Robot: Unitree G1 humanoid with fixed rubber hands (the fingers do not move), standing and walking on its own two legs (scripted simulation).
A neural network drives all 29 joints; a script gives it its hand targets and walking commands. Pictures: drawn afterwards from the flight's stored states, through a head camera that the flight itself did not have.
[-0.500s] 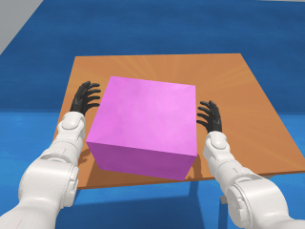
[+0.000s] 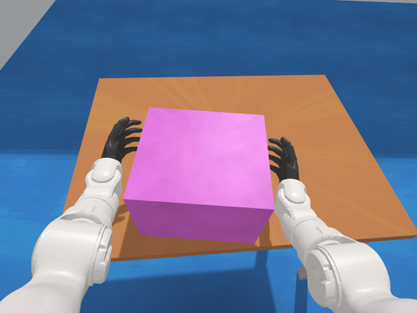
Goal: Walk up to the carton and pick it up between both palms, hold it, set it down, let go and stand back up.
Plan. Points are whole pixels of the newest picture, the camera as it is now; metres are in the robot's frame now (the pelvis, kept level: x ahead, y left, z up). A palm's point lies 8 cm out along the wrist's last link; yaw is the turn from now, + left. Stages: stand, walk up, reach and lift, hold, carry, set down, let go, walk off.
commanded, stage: reach and lift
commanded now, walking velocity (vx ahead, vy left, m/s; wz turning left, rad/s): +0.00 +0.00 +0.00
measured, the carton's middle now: (202, 175) +0.42 +0.00 -0.02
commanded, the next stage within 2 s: none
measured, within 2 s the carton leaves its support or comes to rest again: leaves its support in 1.30 s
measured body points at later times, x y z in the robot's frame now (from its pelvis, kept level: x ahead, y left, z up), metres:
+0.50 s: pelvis +0.03 +0.01 +0.02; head +0.09 +0.03 +0.47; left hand +0.45 +0.18 +0.05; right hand +0.38 -0.17 +0.03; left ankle +0.03 +0.12 -0.72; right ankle +0.02 -0.13 -0.72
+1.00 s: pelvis +0.03 +0.00 +0.03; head +0.09 +0.02 +0.47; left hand +0.44 +0.18 +0.05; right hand +0.38 -0.18 +0.03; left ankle +0.03 +0.12 -0.72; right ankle +0.02 -0.13 -0.72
